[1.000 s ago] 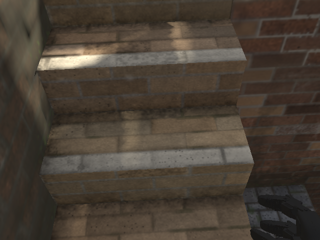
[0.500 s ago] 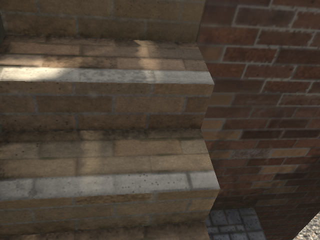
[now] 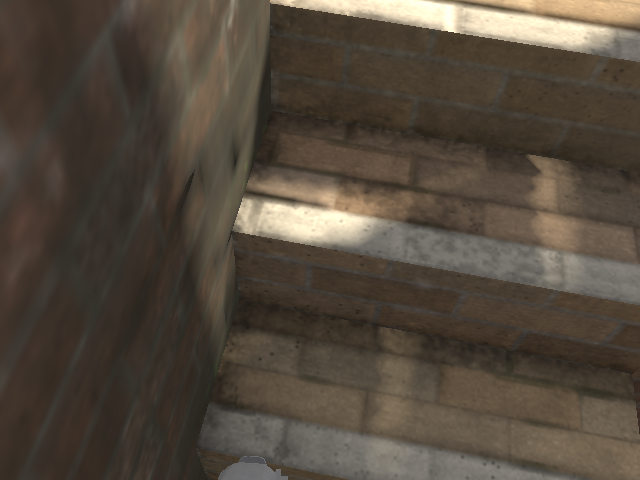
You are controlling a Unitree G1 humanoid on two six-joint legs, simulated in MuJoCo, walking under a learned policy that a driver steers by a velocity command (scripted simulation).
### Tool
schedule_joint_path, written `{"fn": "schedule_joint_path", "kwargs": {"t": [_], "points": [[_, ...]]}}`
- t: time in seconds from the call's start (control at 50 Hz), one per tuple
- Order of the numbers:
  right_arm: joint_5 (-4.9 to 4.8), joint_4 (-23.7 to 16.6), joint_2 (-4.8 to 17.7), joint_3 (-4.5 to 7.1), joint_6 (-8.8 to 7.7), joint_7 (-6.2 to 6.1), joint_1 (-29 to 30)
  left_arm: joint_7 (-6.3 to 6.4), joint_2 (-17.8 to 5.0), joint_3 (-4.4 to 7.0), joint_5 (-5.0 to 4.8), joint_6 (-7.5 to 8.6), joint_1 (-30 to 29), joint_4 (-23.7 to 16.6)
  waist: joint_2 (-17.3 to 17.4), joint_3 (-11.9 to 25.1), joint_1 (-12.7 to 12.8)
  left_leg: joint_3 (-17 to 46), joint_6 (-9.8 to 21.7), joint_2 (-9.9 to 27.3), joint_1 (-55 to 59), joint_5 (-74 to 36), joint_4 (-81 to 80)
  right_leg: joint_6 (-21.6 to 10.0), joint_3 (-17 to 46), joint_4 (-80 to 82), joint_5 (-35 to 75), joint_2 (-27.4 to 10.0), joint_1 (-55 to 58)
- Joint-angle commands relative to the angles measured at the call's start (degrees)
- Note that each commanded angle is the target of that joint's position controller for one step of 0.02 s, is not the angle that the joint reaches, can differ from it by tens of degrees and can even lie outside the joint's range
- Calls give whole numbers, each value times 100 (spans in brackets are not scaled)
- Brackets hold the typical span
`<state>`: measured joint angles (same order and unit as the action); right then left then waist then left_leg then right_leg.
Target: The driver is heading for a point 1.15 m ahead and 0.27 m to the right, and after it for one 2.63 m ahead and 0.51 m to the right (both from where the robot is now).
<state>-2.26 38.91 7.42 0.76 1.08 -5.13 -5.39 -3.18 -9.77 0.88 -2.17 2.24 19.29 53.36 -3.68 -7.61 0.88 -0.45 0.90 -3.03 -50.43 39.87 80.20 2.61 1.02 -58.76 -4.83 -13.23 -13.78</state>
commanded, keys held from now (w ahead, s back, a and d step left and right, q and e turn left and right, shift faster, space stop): w+q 0.02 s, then w+e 0.32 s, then e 0.64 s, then w+q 0.02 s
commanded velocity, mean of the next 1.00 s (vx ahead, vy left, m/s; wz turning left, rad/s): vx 0.28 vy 0.00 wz -0.30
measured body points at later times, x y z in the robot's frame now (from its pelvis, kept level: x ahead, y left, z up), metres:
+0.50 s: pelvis +0.08 -0.10 +0.14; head +0.08 -0.08 +0.59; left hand +0.11 +0.18 +0.02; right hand +0.34 -0.30 +0.09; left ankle +0.07 +0.12 -0.59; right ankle +0.15 -0.26 -0.47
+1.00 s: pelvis +0.13 -0.18 +0.16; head +0.16 -0.20 +0.61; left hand +0.40 +0.04 +0.11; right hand +0.28 -0.50 +0.11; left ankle +0.15 -0.04 -0.30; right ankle +0.13 -0.28 -0.58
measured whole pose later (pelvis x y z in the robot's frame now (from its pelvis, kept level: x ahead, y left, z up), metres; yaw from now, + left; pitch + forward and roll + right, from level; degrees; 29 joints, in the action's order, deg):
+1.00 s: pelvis +0.13 -0.18 +0.16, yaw -19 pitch +1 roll +3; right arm 2.8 31.0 16.7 3.5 2.4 -2.3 -0.1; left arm 4.4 -18.6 4.3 0.9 2.9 9.8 32.1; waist -0.1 -2.6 0.8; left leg 1.7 -3.5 -9.1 -50.1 23.5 113.9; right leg -2.3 18.8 -27.8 -11.3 7.4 -15.3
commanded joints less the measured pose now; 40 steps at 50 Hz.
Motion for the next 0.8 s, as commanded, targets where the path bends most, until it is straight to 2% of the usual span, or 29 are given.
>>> {"fn": "schedule_joint_path", "kwargs": {"t": [0.02, 0.04, 0.06, 0.08, 0.1, 0.12, 0.16, 0.2, 0.22, 0.28, 0.34, 0.38, 0.4, 0.42, 0.44, 0.48, 0.5, 0.52, 0.54, 0.56, 0.58, 0.6, 0.62, 0.66, 0.68, 0.7, 0.74, 0.78, 0.8], "points": [[-21, 193, 1920, 581, -180, -65, -1076, -122, -635, 247, 266, 141, -1020, -1293, 617, 2255, -214, 4527, 720, 1261, 3771, -1933, -5780, 378, 633, -4268, 234, 1213, -2102], [51, 273, 1694, 560, -267, -109, -861, -59, -410, 186, 208, 216, -562, -1284, 785, 2148, 109, 4060, 1134, 1626, 4114, -4359, -4870, 209, 632, -4531, 641, 1363, -2669], [59, 225, 1271, 450, -277, -97, -584, -64, -482, 161, 186, 188, -433, -1144, 709, 2110, 191, 3312, 935, 1483, 4097, -4142, -4489, 119, 698, -4455, 556, 1386, -2717], [114, 218, 1025, 412, -363, -98, -264, -67, -617, 229, 301, 67, -217, -1023, 913, 1837, 465, 2867, 810, 1557, 3779, -3735, -4294, -43, 865, -4454, 550, 1456, -2946], [252, 33, 974, 411, -392, -118, -184, 1, -869, 301, 319, -68, -55, -849, 1010, 1812, 306, 2725, 405, 1630, 3711, -3689, -4284, 44, 1126, -4791, 501, 1744, -2891], [284, 16, 970, 407, -477, -113, -334, 74, -827, 318, 312, -194, -116, -828, 1141, 1600, 296, 2412, 262, 1795, 3688, -4013, -4235, -10, 1605, -4633, 255, 1993, -3139], [213, -38, 874, 401, -645, -113, -19, 262, -667, 262, 490, -573, -257, -1009, 1415, 1049, 649, 1970, 120, 1927, 2693, -3456, -4504, -130, 1731, -4211, -153, 2016, -3378], [294, -207, 686, 277, -649, 40, -171, 500, -542, 171, 404, -718, -710, -1236, 1373, 830, 479, 1138, 81, 1757, 2534, -2775, -4994, -282, 1297, -3593, -513, 2250, -3681], [332, -241, 793, 281, -617, 106, -415, 551, -564, 137, 357, -793, -899, -1401, 1243, 787, 380, 841, 183, 1772, 2646, -2632, -5551, -289, 822, -3078, -726, 2439, -3623], [261, -360, 1236, 378, -571, 9, -377, 622, -564, 198, 428, -910, -376, -1376, 1845, 997, 566, 747, 591, 2475, 3196, -3127, -5968, -300, 544, -4436, -730, 2174, -3878], [231, -388, 1354, 378, -586, -30, -423, 602, -471, 265, 593, -927, 54, -1375, 1570, 607, 768, 360, 325, 2794, 3682, -2353, -5956, -285, 1027, -5224, -664, 1889, -4833], [338, -394, 1499, 415, -492, 48, -245, 507, -557, 370, 548, -914, -9, -1510, 1431, 611, 807, -225, 32, 2715, 4063, -2474, -6012, -186, 880, -4293, -612, 1662, -4522], [333, -380, 1450, 402, -476, 68, -166, 455, -567, 394, 506, -925, -41, -1525, 1628, 547, 866, -524, -31, 2655, 3952, -2638, -6201, -214, 714, -3676, -658, 1544, -4141], [375, -502, 1398, 323, -427, 99, 28, 512, -638, 438, 608, -923, -9, -1719, 1968, 596, 1032, -897, -90, 2535, 4010, -2326, -6202, -213, 206, -3005, -740, 1323, -3790], [390, -598, 1384, 312, -359, 154, 237, 487, -646, 419, 589, -961, 158, -1766, 2070, 779, 1136, -1169, -160, 2511, 4041, -2461, -6195, -326, 17, -2199, -1005, 1077, -3112], [286, -879, 1467, 331, -369, 191, 920, 432, -736, 517, 265, -1080, 588, -1919, 2217, 948, 1455, -1684, -317, 2299, 3513, -2309, -6446, -705, -281, -717, -1036, 1022, -1330], [202, -901, 1476, 351, -351, 205, 889, 359, -712, 530, 237, -1064, 795, -2046, 2407, 835, 1461, -1589, -282, 2385, 3913, -2269, -6237, -981, -116, 429, -948, 746, -1063], [159, -909, 1389, 367, -353, 332, 1114, 285, -615, 543, 205, -1010, 931, -2107, 2248, 907, 1401, -1430, -78, 2384, 4343, -2310, -5692, -1203, 7, 1592, -1129, 578, -974], [243, -1072, 1275, 341, -241, 457, 1112, 314, -762, 616, 210, -839, 1084, -1867, 1042, 775, 1271, -1461, -92, 1894, 4811, -2602, -4270, -1323, -133, 2883, -933, 1191, -1052], [229, -798, 1440, 448, -12, 398, -87, 200, -800, 569, 207, -696, 1063, -1665, 453, 598, 725, -1090, 31, 1671, 4534, -1966, -2804, -1260, -166, 3919, -1059, 1395, -670], [168, -876, 898, 268, 121, 420, -309, 102, -843, 487, 305, -655, 279, -1810, -217, 89, 12, -398, 76, 1366, 2613, -947, -883, -1183, 767, 2776, -1318, 1546, -750], [570, -1696, 453, 63, 249, 418, 44, 292, -2024, 797, 250, -433, 63, -2138, -2318, 591, -274, 296, -391, 520, 1383, -765, 79, -1356, 3498, 3614, 345, 1080, -428], [713, -1869, 699, 126, 230, 274, 327, 392, -2481, 975, 303, -190, -61, -2252, -2377, 760, -75, 584, -442, 537, 950, -1044, 404, -1541, 4873, 4801, -1293, 359, -281], [478, -1567, 1161, 271, 25, 273, 549, 289, -1524, 733, 363, -59, -524, -2199, -1522, 443, 90, 587, -326, 482, 827, -2500, 854, -1636, 3637, 3756, -2294, 726, -434], [396, -1554, 1158, 288, -11, 270, 551, 310, -1395, 685, 297, -40, -277, -2140, -1487, 489, 170, 630, -239, 407, 759, -2609, 731, -1571, 3607, 3534, -1855, 698, -197], [497, -1582, 960, 268, -67, 317, 962, 381, -1235, 703, 276, -42, -37, -2034, -1177, 726, 316, 911, -229, 247, 934, -3019, 1078, -1453, 3536, 3320, -1638, 765, -197], [343, -1654, 879, 161, -108, 439, 1160, 590, -1456, 694, 347, -152, 222, -2038, -847, 819, 317, 849, -178, 59, 615, -1725, -331, -1407, 3893, 3864, -995, 416, 775], [285, -1368, 942, 168, -69, 443, 1073, 788, -1472, 682, 380, -322, 96, -2116, -1293, 1127, 400, 529, -183, -138, 914, -1117, -1229, -1367, 3272, 3739, 96, 445, 1372], [247, -1269, 989, 156, -56, 423, 1137, 798, -1381, 636, 375, -349, 198, -2047, -1133, 1109, 461, 371, -198, -194, 1122, -981, -1772, -1293, 3037, 3720, 555, 581, 1399]]}}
